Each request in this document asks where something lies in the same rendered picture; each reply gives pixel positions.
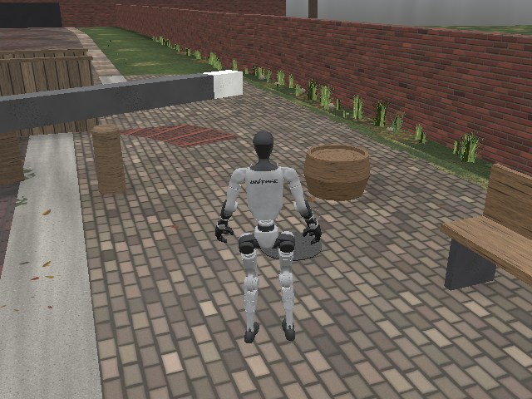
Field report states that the right robot thigh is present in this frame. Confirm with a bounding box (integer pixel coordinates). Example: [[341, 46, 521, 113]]
[[278, 231, 295, 288]]

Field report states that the robot right hand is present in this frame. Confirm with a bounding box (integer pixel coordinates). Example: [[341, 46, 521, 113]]
[[303, 225, 322, 244]]

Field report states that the robot left upper arm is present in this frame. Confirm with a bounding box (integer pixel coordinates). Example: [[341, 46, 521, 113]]
[[224, 168, 247, 213]]

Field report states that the robot left forearm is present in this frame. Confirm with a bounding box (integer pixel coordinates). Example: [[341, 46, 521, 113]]
[[217, 200, 232, 229]]

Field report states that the robot right forearm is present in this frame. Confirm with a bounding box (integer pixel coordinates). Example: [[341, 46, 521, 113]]
[[299, 199, 318, 229]]

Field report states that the robot right shin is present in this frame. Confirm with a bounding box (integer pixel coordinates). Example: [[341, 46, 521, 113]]
[[281, 273, 294, 329]]

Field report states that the robot right upper arm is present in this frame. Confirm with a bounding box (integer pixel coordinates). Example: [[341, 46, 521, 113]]
[[281, 167, 308, 212]]

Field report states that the robot left hand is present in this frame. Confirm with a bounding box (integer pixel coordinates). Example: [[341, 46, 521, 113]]
[[215, 225, 234, 243]]

